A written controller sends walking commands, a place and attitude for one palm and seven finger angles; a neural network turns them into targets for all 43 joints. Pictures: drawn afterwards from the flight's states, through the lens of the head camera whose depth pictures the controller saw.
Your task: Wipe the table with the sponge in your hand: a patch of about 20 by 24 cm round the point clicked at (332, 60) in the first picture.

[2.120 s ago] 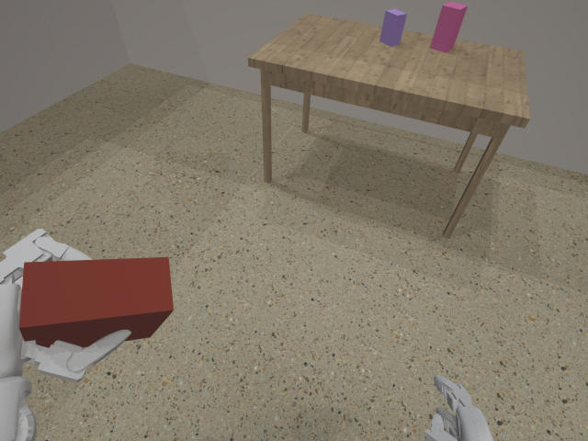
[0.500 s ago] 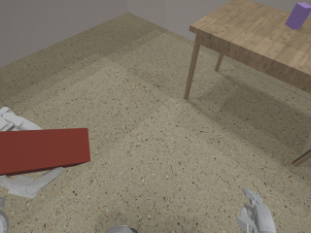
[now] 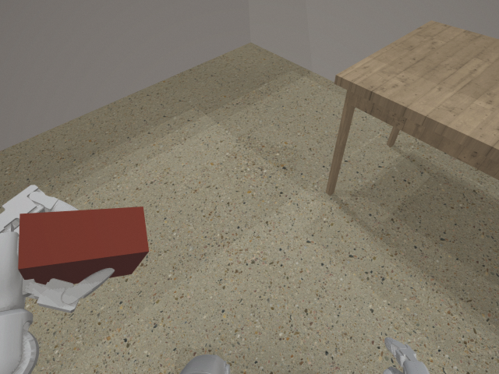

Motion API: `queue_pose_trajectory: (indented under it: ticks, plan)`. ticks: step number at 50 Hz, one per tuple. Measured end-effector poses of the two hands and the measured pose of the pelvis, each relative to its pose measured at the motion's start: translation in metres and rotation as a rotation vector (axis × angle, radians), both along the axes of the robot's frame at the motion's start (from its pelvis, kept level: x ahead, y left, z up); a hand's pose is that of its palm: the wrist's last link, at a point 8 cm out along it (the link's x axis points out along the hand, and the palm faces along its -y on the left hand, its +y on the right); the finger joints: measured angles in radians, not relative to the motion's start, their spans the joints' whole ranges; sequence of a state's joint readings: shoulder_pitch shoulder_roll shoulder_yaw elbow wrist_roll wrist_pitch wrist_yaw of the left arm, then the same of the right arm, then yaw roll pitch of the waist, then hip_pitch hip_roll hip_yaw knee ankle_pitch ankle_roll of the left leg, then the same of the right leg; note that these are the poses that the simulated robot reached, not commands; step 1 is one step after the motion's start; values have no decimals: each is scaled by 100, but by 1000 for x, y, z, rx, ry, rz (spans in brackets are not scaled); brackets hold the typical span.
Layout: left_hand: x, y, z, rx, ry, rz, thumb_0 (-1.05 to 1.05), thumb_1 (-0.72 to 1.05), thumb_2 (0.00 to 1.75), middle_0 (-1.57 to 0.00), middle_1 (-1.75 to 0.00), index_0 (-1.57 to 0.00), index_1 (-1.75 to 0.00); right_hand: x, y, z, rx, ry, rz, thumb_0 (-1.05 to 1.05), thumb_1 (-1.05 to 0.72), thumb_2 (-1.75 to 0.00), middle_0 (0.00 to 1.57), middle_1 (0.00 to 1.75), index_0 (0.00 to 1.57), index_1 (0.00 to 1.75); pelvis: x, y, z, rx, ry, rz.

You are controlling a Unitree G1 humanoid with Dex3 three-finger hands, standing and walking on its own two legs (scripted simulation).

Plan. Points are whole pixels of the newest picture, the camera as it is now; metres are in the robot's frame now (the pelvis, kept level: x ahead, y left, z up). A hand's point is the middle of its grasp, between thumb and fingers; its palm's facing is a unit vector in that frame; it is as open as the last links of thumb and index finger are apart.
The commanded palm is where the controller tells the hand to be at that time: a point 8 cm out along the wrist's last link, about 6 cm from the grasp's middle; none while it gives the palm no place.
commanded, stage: walk to a spot facing it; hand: left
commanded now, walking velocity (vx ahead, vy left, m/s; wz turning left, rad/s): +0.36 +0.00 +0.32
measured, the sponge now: (103, 247) +0.23 +0.20 +0.15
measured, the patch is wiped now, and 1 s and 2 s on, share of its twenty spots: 0.00 0.00 0.00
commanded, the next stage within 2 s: turn to face it in 1.84 s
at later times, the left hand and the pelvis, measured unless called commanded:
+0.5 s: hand (83, 161) +0.33 +0.25 +0.20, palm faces +0.49 -0.76 -0.43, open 9.7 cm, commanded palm +0.27 +0.29 +0.19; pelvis +0.15 -0.01 +0.01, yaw +7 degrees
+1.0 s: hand (100, 120) +0.43 +0.27 +0.20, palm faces +0.62 -0.62 -0.48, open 9.7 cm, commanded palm +0.36 +0.30 +0.19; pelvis +0.30 -0.02 +0.00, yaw +19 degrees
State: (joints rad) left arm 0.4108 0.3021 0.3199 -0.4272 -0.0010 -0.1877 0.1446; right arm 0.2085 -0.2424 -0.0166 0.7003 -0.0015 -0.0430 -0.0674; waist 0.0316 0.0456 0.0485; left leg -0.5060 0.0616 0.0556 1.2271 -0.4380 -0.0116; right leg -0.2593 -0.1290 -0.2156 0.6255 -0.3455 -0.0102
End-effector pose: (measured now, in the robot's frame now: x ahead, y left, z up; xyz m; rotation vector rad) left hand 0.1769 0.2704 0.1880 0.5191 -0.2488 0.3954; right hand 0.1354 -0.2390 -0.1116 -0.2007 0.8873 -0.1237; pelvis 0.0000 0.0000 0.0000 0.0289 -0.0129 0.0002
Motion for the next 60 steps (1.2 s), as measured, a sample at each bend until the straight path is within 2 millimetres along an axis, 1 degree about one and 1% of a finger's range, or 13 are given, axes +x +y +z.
queue_pose_trajectory:
  ticks: [5,10,14,19,23,27,35,40,45,49,53,57,60]
  plan:
    - [31,-9,9,29,6,-44,0,-46,98,-80,-132,-80,-132,45,-26,29,-66,-46,-7,1,-91,-90,20,30,20,30,30,-7,10,13,14,32]
    - [55,0,19,65,-58,-53,0,-46,98,-80,-132,-80,-132,94,-25,45,-113,-88,7,1,-91,-90,20,30,20,30,66,-2,6,10,25,44]
    - [78,18,11,76,-127,-36,0,-46,98,-80,-132,-80,-133,133,-9,38,-118,-152,-5,1,-91,-90,20,30,20,30,95,10,-13,4,6,38]
    - [109,32,6,42,-106,6,0,-46,98,-80,-132,-80,-133,165,35,34,4,-148,53,1,-91,-90,20,30,20,30,117,6,-7,-23,-8,90]
    - [113,22,20,45,-105,15,0,-46,98,-80,-132,-80,-133,181,60,34,85,-134,114,1,-91,-90,20,30,20,30,137,-1,3,-40,5,110]
    - [112,7,32,76,-86,50,0,-46,98,-80,-132,-80,-133,200,67,26,130,-105,171,1,-91,-90,21,30,20,30,163,-11,8,-48,13,139]
    - [143,-4,4,28,-24,244,0,-46,99,-80,-132,-80,-133,266,27,-7,81,-40,264,1,-90,-90,21,30,21,30,215,-41,-7,-26,-5,232]
    - [170,-9,-7,-39,40,247,0,-46,99,-80,-132,-80,-133,313,-4,13,-15,-43,262,1,-91,-90,21,30,20,30,242,-43,5,0,-4,270]
    - [191,-4,12,40,27,202,0,-46,99,-80,-132,-80,-133,357,-12,39,-89,-77,267,1,-91,-90,20,30,20,30,268,-39,11,14,13,314]
    - [199,15,26,106,-38,220,0,-46,99,-80,-133,-79,-133,389,5,47,-121,-98,286,1,-91,-90,20,30,20,30,292,-24,6,12,30,334]
    - [209,43,18,130,-110,248,0,-46,99,-80,-133,-79,-133,420,38,35,-106,-165,280,1,-91,-90,20,30,20,30,312,1,-17,-10,7,341]
    - [223,65,10,107,-109,278,0,-46,99,-80,-133,-79,-133,432,88,30,5,-151,342,1,-91,-90,20,30,20,30,323,2,-14,-31,-22,402]
    - [221,66,15,85,-102,304,0,-46,99,-80,-133,-79,-133,436,119,33,71,-128,409,1,-91,-90,20,30,20,30,333,0,-5,-54,-17,441]
